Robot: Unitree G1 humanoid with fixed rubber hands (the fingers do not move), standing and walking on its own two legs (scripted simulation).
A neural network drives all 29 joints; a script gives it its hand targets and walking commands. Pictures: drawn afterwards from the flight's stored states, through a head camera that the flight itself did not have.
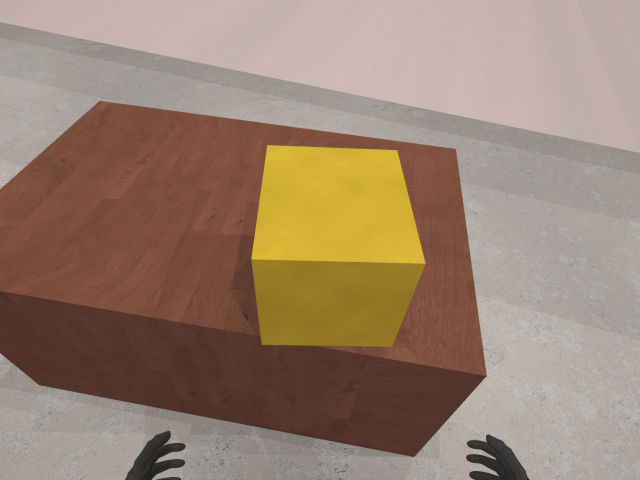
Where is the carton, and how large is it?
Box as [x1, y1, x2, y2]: [251, 145, 425, 346]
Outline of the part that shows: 267,145 251,258 262,344 391,346 425,263 397,151 379,149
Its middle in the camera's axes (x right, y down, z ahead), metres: +0.02 +0.01 +0.73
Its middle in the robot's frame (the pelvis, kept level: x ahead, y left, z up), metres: +0.54 +0.02 -0.07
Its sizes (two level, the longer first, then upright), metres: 0.277 0.246 0.251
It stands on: a pedestal, 0.57 m high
